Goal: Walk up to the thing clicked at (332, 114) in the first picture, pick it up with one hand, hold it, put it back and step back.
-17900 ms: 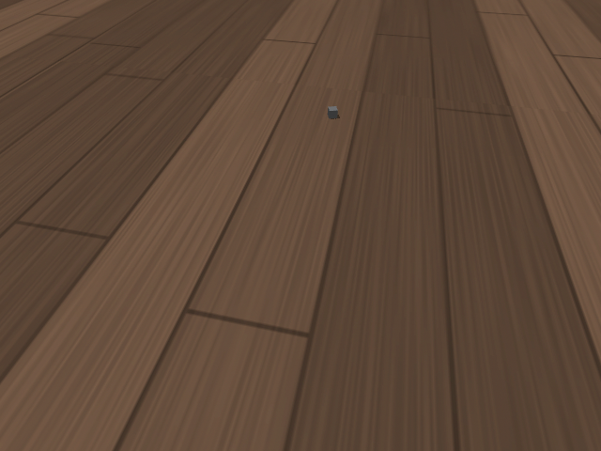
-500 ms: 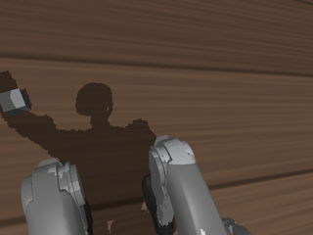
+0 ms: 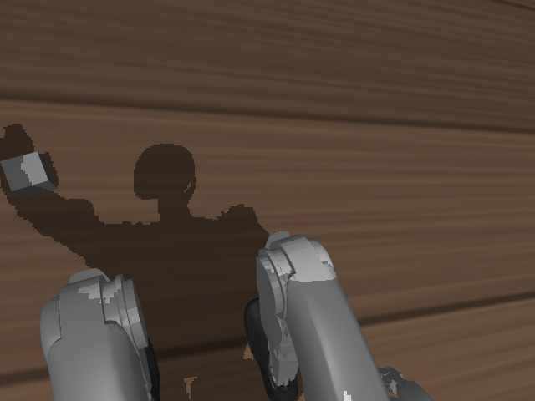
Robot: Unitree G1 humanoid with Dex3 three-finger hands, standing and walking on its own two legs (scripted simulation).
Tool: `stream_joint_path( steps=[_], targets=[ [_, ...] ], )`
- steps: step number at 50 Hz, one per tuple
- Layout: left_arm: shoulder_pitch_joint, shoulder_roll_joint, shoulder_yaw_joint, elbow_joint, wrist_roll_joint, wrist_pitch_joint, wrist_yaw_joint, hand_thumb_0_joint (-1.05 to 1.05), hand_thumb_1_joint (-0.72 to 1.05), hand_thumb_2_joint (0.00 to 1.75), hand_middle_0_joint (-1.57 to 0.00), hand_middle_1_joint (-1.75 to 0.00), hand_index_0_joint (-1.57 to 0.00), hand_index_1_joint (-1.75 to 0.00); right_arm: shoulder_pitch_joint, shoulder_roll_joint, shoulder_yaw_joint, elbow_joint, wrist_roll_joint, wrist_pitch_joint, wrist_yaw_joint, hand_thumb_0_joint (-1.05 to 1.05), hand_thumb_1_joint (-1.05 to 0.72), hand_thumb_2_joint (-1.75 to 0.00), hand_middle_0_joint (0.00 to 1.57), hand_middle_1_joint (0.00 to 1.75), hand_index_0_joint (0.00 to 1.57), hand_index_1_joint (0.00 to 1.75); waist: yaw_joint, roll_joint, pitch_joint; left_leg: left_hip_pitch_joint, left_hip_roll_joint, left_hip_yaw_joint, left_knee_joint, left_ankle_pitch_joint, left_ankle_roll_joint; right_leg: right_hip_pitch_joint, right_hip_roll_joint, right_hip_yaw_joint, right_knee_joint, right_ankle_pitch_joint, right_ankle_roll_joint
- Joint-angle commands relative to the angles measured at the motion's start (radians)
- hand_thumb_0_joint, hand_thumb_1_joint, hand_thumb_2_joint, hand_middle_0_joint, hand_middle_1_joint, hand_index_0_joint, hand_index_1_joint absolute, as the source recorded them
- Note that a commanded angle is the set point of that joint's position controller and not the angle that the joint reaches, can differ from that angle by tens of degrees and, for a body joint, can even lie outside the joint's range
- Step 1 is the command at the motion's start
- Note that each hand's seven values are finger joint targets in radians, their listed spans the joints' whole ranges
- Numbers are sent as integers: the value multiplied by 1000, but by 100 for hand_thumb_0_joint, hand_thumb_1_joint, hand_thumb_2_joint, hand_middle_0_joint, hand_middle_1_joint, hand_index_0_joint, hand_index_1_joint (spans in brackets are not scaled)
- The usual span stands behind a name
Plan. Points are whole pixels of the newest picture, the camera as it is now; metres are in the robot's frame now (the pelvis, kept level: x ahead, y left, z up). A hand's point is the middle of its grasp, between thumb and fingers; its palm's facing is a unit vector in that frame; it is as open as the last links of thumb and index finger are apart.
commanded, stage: rise first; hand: left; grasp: from above
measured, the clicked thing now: (30, 175) +0.50 +0.30 -0.29
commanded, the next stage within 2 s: approach in 0.18 s
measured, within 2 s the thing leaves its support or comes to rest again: neither
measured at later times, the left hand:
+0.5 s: hand out of the picture +0.47 +0.32 -0.16, palm faces -0.41 -0.11 -0.91, open 11.9 cm
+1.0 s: hand out of the picture +0.47 +0.32 -0.18, palm faces -0.45 -0.14 -0.88, open 11.5 cm
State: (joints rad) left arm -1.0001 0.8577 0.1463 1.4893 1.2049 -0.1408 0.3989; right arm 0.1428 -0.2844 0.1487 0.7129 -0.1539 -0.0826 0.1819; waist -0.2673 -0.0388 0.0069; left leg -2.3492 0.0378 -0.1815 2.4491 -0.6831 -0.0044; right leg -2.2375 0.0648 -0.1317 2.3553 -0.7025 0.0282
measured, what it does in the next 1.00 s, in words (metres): stands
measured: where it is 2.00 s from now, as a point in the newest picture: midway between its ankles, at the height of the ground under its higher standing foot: (214, 388)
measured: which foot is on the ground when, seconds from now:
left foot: down 0.00-1.00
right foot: down 0.00-1.00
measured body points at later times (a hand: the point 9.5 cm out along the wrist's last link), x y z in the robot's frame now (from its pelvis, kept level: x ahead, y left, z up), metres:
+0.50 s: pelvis +0.00 +0.00 +0.00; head +0.24 +0.09 +0.37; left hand +0.49 +0.33 -0.11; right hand +0.05 -0.26 -0.09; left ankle +0.07 +0.13 -0.29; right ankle +0.10 -0.11 -0.29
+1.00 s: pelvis +0.00 +0.00 +0.00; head +0.25 +0.07 +0.37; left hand +0.49 +0.32 -0.13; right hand +0.02 -0.25 -0.09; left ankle +0.07 +0.13 -0.29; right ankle +0.10 -0.11 -0.29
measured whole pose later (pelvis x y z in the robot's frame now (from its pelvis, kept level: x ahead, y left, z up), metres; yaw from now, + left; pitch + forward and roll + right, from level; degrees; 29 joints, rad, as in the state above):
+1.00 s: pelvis +0.00 +0.00 +0.00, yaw +0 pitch +32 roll -9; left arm -1.02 0.83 0.13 1.50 1.14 -0.03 0.36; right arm 0.20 -0.29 0.18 0.68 -0.14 -0.07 0.18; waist -0.32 -0.02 0.03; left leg -2.35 0.05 -0.18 2.44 -0.67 0.00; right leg -2.25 0.08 -0.13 2.35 -0.68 0.03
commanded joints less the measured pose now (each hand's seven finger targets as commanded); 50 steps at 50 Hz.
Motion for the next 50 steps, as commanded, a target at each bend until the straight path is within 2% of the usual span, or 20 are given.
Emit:
stream_joint_path(
  steps=[1, 3, 6, 9, 11, 13, 14, 16, 18, 20, 23, 27, 32, 34, 39, 43, 46, 48, 49, 50],
  targets=[
    [-296, 270, 14, -112, -15, 18, 47, 0, -16, 67, -42, -69, -42, -69, 201, -263, -84, -3, 7, -1, -15, 0, -90, -90, 20, 30, 20, 30, 2, 379, -664, 516, -7, 94, -241, 186, 30, 304, 25, -65, -233, 263, -59],
    [-293, 246, 0, -118, -15, 23, 37, 0, -14, 65, -43, -68, -44, -68, 210, -267, -88, -3, 6, -1, -12, 0, -90, -90, 20, 30, 20, 30, -9, 384, -653, 530, -8, 87, -257, 170, 27, 293, 24, -71, -234, 246, -61],
    [-280, 247, 0, -133, -23, 22, 24, 0, -13, 65, -44, -67, -44, -67, 201, -273, -90, -14, 9, 3, -12, 0, -90, -90, 20, 30, 20, 30, 1, 393, -667, 536, -8, 79, -268, 164, 24, 292, 19, -76, -225, 238, -62],
    [-319, 230, -15, -166, -24, 14, 16, 0, -12, 64, -45, -67, -45, -66, 214, -273, -94, -10, 11, 4, -13, 0, -89, -90, 20, 30, 20, 30, -18, 384, -662, 539, -8, 75, -268, 155, 25, 281, 19, -76, -232, 235, -61],
    [-295, 259, 1, -162, -24, 12, 20, 0, -11, 63, -46, -66, -46, -66, 201, -268, -91, -14, 14, 4, -14, 0, -90, -90, 20, 30, 20, 30, 5, 394, -669, 529, -9, 87, -260, 166, 26, 293, 18, -68, -235, 244, -61],
    [-286, 229, -5, -159, -24, 9, 22, 0, -11, 63, -47, -64, -47, -64, 212, -265, -90, -12, 14, 4, -13, 0, -89, -90, 20, 30, 20, 30, -6, 374, -670, 529, -12, 89, -261, 181, 26, 305, 17, -69, -235, 257, -59],
    [-303, 224, -16, -149, -22, 9, 22, 0, -18, 70, -46, -61, -43, -64, 211, -260, -89, -8, 12, 5, -14, 0, -90, -90, 20, 30, 20, 30, -18, 364, -664, 524, -9, 91, -246, 182, 29, 301, 21, -66, -239, 262, -57],
    [-348, 233, -13, -181, -19, 6, 24, 0, -17, 67, -42, -68, -42, -69, 227, -263, -90, -4, 10, 2, -15, 0, -89, -89, 20, 30, 20, 30, -25, 382, -681, 530, -10, 96, -247, 186, 30, 316, 20, -60, -248, 266, -56],
    [-361, 196, -40, -175, -19, 6, 27, 0, -19, 69, -42, -68, -41, -69, 227, -258, -88, 2, 8, -1, -15, 0, -90, -90, 20, 30, 20, 30, -32, 383, -684, 532, -9, 96, -243, 189, 29, 317, 22, -61, -250, 272, -57],
    [-413, 159, -71, -165, -23, 3, 30, 0, -20, 70, -41, -69, -40, -70, 233, -259, -86, 7, 7, -5, -16, 0, -89, -90, 20, 30, 20, 30, -61, 377, -669, 519, -6, 89, -244, 162, 30, 295, 25, -67, -256, 249, -57],
    [-486, 142, -98, -145, -11, 11, 40, 0, -20, 70, -40, -69, -40, -70, 250, -265, -84, 19, 4, -7, -23, 0, -89, -89, 20, 30, 20, 30, -77, 389, -676, 528, -4, 87, -244, 157, 26, 287, 28, -70, -259, 246, -59],
    [-516, 131, -113, -17, 6, 42, 68, 0, -19, 70, -42, -68, -41, -69, 261, -273, -60, 13, -8, -11, -26, 0, -89, -89, 20, 30, 20, 30, -109, 359, -626, 483, -5, 83, -238, 143, 32, 285, 32, -74, -262, 238, -56],
    [-510, 210, -69, 32, 25, 101, 104, 0, -15, 66, -45, -64, -45, -64, 242, -284, -32, -23, -7, -12, -31, 0, -89, -89, 20, 30, 20, 30, -74, 412, -664, 507, -3, 91, -247, 186, 31, 314, 36, -73, -243, 277, -60],
    [-482, 213, -65, 37, 19, 127, 102, 0, -15, 66, -46, -63, -45, -64, 234, -290, -27, -44, 0, -14, -29, 0, -89, -89, 20, 30, 20, 30, -74, 398, -655, 493, -4, 96, -245, 181, 38, 318, 35, -68, -244, 277, -59],
    [-383, 272, -10, -33, -18, 170, 94, 0, -11, 62, -49, -59, -48, -60, 214, -277, -29, -70, 19, -4, -25, 0, -89, -89, 20, 30, 20, 30, -19, 428, -754, 511, 2, 104, -251, 239, 36, 409, 43, -56, -230, 324, -59],
    [-308, 246, -21, -52, -73, 168, 50, 0, -11, 60, -47, -60, -47, -60, 214, -263, -33, -64, 29, 7, -22, 0, -89, -89, 20, 30, 20, 30, -29, 316, -679, 394, 1, 106, -227, 192, 53, 431, 45, -38, -256, 286, -46],
    [-303, 220, -22, -110, -84, 136, 2, 0, -11, 61, -48, -61, -48, -61, 228, -268, -51, -57, 24, -1, -22, 0, -89, -89, 20, 30, 20, 30, -46, 317, -642, 416, 0, 96, -225, 176, 47, 394, 41, -49, -258, 259, -53],
    [-324, 243, -1, -158, -76, 100, -15, 0, -9, 60, -49, -61, -49, -61, 249, -281, -66, -47, 17, 1, -23, 0, -89, -89, 20, 30, 20, 30, -59, 320, -626, 409, 0, 89, -220, 146, 39, 376, 37, -51, -260, 213, -63],
    [-351, 209, -17, -203, -76, 81, -23, 0, -9, 61, -50, -60, -49, -61, 260, -278, -70, -44, 13, -2, -22, 0, -89, -89, 20, 30, 20, 30, -70, 342, -630, 446, -2, 85, -227, 146, 33, 359, 33, -62, -258, 214, -66],
    [-394, 142, -68, -261, -77, 62, -30, 0, -9, 62, -50, -60, -49, -61, 252, -262, -72, -40, 15, -6, -20, 0, -89, -89, 20, 30, 20, 30, -71, 392, -670, 494, 0, 82, -237, 147, 25, 350, 35, -65, -254, 217, -67]
  ],
)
